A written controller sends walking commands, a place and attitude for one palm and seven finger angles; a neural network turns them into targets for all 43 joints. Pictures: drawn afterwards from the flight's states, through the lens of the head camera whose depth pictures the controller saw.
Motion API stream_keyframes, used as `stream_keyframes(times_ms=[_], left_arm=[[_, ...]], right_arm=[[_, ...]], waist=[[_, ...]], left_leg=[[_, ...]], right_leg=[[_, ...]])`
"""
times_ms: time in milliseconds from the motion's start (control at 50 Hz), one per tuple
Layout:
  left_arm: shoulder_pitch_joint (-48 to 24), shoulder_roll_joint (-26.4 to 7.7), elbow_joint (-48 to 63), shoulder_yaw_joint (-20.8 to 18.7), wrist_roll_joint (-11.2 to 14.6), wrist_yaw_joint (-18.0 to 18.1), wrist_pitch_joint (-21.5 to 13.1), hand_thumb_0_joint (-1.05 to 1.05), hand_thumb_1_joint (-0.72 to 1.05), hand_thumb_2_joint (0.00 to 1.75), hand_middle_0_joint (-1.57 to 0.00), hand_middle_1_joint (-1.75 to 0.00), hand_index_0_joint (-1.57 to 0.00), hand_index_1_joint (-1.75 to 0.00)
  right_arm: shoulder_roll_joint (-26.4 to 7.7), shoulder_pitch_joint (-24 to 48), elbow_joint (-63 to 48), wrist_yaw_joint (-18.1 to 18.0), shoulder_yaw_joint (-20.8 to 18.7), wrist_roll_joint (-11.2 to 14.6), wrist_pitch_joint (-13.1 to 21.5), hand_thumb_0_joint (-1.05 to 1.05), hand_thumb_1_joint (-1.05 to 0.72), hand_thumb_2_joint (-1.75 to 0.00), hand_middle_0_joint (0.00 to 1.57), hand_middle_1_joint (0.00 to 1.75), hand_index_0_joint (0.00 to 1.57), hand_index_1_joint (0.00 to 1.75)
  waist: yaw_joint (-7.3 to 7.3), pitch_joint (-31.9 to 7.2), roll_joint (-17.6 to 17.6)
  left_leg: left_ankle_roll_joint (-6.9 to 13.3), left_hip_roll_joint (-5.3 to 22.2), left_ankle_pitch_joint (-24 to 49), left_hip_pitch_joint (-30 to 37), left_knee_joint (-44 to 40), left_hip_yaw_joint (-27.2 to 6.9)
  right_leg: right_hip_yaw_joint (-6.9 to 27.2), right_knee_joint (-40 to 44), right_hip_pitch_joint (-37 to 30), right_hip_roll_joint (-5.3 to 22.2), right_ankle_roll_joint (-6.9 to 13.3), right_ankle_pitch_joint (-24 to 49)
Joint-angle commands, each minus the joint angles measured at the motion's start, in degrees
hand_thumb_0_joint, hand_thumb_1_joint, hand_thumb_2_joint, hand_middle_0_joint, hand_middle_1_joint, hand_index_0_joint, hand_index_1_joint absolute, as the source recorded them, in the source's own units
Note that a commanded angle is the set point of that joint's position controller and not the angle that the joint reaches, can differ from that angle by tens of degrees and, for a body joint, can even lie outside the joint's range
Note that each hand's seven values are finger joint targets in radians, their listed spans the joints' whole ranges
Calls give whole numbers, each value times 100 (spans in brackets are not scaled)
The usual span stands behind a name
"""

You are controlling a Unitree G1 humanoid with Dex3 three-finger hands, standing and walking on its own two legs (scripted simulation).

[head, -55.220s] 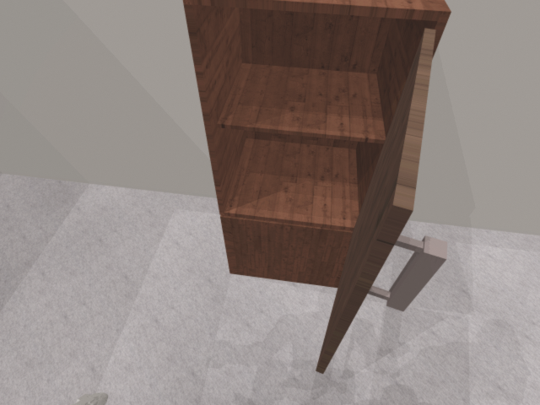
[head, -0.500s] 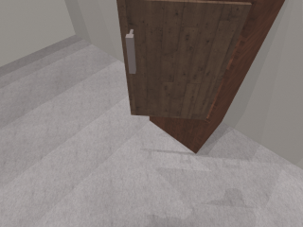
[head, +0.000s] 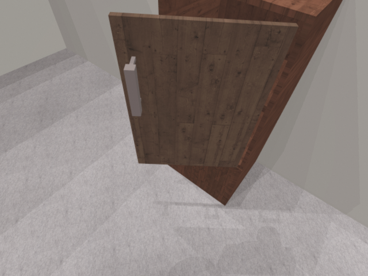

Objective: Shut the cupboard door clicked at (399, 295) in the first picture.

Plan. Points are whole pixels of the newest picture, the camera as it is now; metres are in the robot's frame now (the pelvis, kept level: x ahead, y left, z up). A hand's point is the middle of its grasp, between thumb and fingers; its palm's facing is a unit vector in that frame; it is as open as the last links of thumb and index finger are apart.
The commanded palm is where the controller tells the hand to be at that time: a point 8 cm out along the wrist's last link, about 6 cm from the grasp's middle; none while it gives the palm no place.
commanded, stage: take the last steps up to it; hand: left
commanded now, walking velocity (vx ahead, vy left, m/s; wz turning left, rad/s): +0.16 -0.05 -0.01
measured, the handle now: (135, 87) +0.55 +0.17 +0.09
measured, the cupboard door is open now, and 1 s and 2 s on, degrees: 37 37 37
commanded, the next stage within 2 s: come to a stop and stand still in 0.02 s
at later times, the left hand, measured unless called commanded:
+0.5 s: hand out of the picture +0.14 +0.16 -0.15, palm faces +0.09 -0.97 -0.25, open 7.3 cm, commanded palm none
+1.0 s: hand out of the picture +0.10 +0.18 -0.16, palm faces +0.04 -0.98 -0.21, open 7.4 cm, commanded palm none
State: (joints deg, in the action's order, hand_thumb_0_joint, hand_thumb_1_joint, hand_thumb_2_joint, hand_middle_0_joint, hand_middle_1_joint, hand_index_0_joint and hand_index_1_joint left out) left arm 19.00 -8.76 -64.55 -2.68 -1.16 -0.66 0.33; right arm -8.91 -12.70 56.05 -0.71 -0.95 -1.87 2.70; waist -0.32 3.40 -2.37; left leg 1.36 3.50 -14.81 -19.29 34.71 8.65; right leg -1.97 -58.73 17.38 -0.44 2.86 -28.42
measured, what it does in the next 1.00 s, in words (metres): steps on the spot: right foot, then left foot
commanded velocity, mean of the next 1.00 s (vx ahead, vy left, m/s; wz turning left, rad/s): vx -0.06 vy -0.01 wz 0.00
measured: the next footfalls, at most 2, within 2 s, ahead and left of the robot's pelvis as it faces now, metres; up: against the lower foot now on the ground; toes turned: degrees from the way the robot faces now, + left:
right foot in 0.18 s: +0.13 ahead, -0.14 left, +0.00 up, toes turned -3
left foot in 0.62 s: +0.14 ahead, +0.10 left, +0.00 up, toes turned +3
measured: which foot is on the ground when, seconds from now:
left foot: down 0.00-0.20, up 0.22-0.60, down 0.62-1.00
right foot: up 0.00-0.16, down 0.18-0.64, up 0.66-1.00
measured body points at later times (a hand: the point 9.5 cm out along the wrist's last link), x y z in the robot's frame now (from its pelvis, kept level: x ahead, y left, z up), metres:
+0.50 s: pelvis +0.09 -0.03 +0.02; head +0.14 -0.04 +0.46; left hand +0.14 +0.21 -0.13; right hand +0.15 -0.28 -0.14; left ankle +0.07 +0.08 -0.67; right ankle +0.09 -0.14 -0.73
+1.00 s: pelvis +0.07 -0.01 +0.01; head +0.10 -0.01 +0.46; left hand +0.10 +0.23 -0.14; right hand +0.11 -0.25 -0.14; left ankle +0.10 +0.11 -0.73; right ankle +0.03 -0.14 -0.72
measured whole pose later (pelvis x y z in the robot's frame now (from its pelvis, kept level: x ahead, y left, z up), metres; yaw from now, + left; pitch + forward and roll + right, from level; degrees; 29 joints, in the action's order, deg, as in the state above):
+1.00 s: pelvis +0.07 -0.01 +0.01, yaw +1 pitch +1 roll +0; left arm 13.2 -11.8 -60.1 -3.0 -0.9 -0.2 2.5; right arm -9.9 -12.5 58.0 -1.8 -1.7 -1.2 -1.0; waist -0.9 3.0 -0.5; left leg -0.4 2.4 -11.0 -16.5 26.7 2.0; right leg -0.3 -31.7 12.1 0.7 -0.6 -18.8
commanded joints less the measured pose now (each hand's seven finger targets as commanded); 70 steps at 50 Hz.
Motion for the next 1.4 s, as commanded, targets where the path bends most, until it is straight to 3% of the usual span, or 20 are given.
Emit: stream_keyframes(times_ms=[0,120,180,220,260,320,360,440,520,560,580,600,620,740,920,960,1000,1060,1180,1380], left_arm=[[-195,-219,661,-60,-24,-44,-108,0,90,90,-20,-30,-20,-30],[372,-255,396,-37,-51,2,-110,0,90,90,-20,-30,-20,-30],[126,-1092,428,-48,-15,127,-227,0,90,90,-20,-30,-20,-30],[-259,-987,407,-9,16,197,-303,0,90,90,-20,-30,-20,-30],[-204,-995,362,-20,40,296,-246,0,90,90,-20,-30,-20,-30],[37,-1233,352,-175,-6,397,-123,0,90,90,-20,-30,-20,-30],[9,-1286,419,-266,-44,425,-39,0,90,90,-20,-30,-20,-30],[-506,-1223,742,-268,-54,406,27,0,90,90,-20,-30,-20,-30],[-909,-1235,978,-262,-96,366,46,0,90,90,-20,-30,-20,-30],[-965,-1128,969,-228,-55,345,81,0,90,90,-20,-30,-20,-30],[-669,-887,981,-162,-9,337,122,0,90,90,-20,-30,-20,-30],[-297,-580,986,-85,44,327,165,0,90,90,-20,-30,-20,-30],[-378,-632,1015,-68,10,322,169,0,90,90,-20,-30,-20,-30],[-406,-809,790,-165,22,121,241,0,90,90,-20,-30,-20,-30],[-356,-494,734,-39,16,69,157,0,90,90,-20,-30,-20,-30],[-51,-587,570,-36,13,113,73,0,90,90,-20,-30,-20,-30],[-131,-992,515,-47,13,166,-2,0,90,90,-20,-30,-20,-30],[-388,-844,405,24,29,188,-114,0,90,90,-20,-30,-20,-30],[-257,-684,227,79,86,232,-103,0,90,90,-20,-30,-20,-30],[-59,-519,104,89,95,252,-82,0,90,90,-20,-30,-20,-30]], right_arm=[[-990,-559,13,-125,-206,-36,-32,0,-90,-90,20,30,20,30],[-905,-244,142,-44,-235,35,-201,0,-90,-90,20,30,20,30],[-245,-637,170,-2,-43,123,-247,0,-90,-90,20,30,20,30],[-374,-752,406,-67,-67,114,-321,0,-90,-90,20,30,20,30],[-434,-832,502,-120,-97,179,-379,0,-90,-90,20,30,20,30],[-601,-468,322,-149,-190,173,-459,0,-90,-90,20,30,20,30],[-616,-94,109,-150,-241,158,-523,0,-90,-90,20,30,20,30],[-566,103,-97,-63,-271,134,-628,0,-90,-90,20,30,20,30],[-566,-128,-173,-11,-277,144,-579,0,-90,-90,20,30,20,30],[-589,-448,-55,3,-255,122,-481,0,-90,-90,20,30,20,30],[-903,-501,-76,-6,-261,85,-390,0,-90,-90,20,30,20,30],[-1337,-333,-204,-34,-297,31,-331,0,-90,-90,20,30,20,30],[-1398,-186,-276,-51,-286,-8,-356,0,-90,-90,20,30,20,30],[-1189,202,-323,-236,-186,14,-311,0,-90,-90,20,30,20,30],[-1195,-226,19,-195,-331,32,-329,0,-90,-90,20,30,20,30],[-991,-222,97,-166,-299,102,-315,0,-90,-90,20,30,20,30],[-586,-234,83,-105,-187,154,-314,0,-90,-90,20,30,20,30],[-476,-289,280,-81,-109,69,-335,0,-90,-90,20,30,20,30],[-497,-626,725,-109,-57,100,-309,0,-90,-90,20,30,20,30],[-403,-794,890,-162,-37,99,-324,0,-90,-90,20,30,20,30]], waist=[[-48,4,991],[322,-62,561],[39,-56,-666],[-16,-150,-1263],[3,-468,-941],[311,-817,-640],[430,-772,-318],[223,-671,-506],[-32,-602,-769],[-213,-629,-624],[-134,-759,449],[0,-757,1823],[-99,-503,1418],[40,-358,951],[-91,-583,1187],[65,-544,735],[-39,-326,0],[-107,-76,-964],[-82,72,20],[-55,218,99]], left_leg=[[750,1590,-395,315,-2356,-1748],[293,767,-1402,-443,-1547,-820],[-273,-71,-1033,-138,-413,-235],[-300,66,-1088,272,-25,-507],[-337,47,-1082,41,21,-505],[-407,-230,-1532,-693,986,-542],[-415,-366,-1751,-966,1789,-770],[-445,-356,-1205,-762,2130,-932],[-362,-244,-779,7,890,-868],[-327,-204,667,955,-730,-738],[-159,357,1532,1442,-1241,-1286],[403,1493,2491,1187,-1586,-2518],[818,1769,1608,381,-1786,-2718],[763,1360,1059,743,-1954,-2174],[615,1092,763,986,-1727,-1955],[304,710,740,552,-1349,-1592],[-158,76,-89,174,-984,-928],[-231,-36,261,672,-886,-764],[-255,186,1076,930,-1130,-826],[-259,212,1046,967,-1186,-844]], right_leg=[[136,415,829,511,-110,315],[-387,2823,-930,95,-284,1491],[1596,4378,-696,1777,237,2491],[1371,4071,-664,1702,371,5032],[1047,3409,-1553,1743,386,7520],[1220,3081,-2522,2134,814,8877],[1217,3164,-2495,2298,1022,8587],[790,3495,-1642,2025,905,6692],[626,3458,-886,1779,732,5045],[408,3007,-382,1359,287,3569],[189,2507,9,871,-20,2112],[-81,2006,263,315,-364,43],[202,1321,-40,172,-321,-586],[651,136,670,144,-424,322],[24,2642,-284,48,-346,742],[138,3890,-1083,111,-301,1720],[1119,4330,-948,1085,78,1460],[1041,4383,-355,1020,206,2113],[689,4219,-588,701,8,2452],[629,4317,-662,631,5,2278]])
